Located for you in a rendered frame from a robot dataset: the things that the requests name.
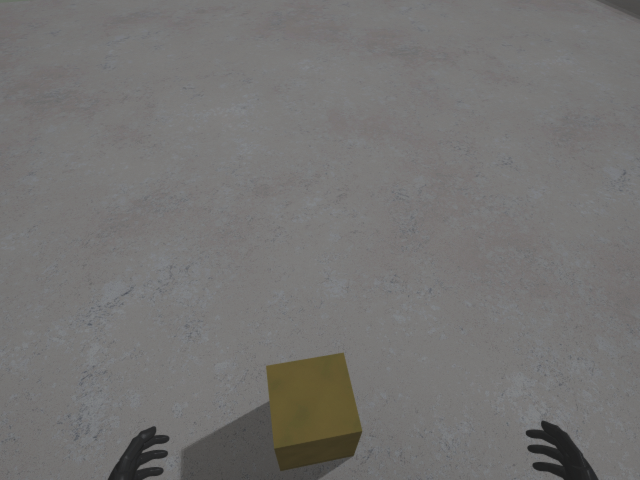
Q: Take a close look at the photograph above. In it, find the robot right hand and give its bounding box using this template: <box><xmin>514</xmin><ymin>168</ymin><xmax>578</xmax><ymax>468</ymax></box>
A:
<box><xmin>526</xmin><ymin>421</ymin><xmax>599</xmax><ymax>480</ymax></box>

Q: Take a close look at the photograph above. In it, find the robot left hand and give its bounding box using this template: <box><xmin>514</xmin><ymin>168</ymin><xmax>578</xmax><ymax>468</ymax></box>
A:
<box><xmin>108</xmin><ymin>426</ymin><xmax>169</xmax><ymax>480</ymax></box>

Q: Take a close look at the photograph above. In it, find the carton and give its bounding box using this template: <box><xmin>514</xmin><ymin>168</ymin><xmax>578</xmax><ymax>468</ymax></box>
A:
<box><xmin>266</xmin><ymin>353</ymin><xmax>362</xmax><ymax>471</ymax></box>

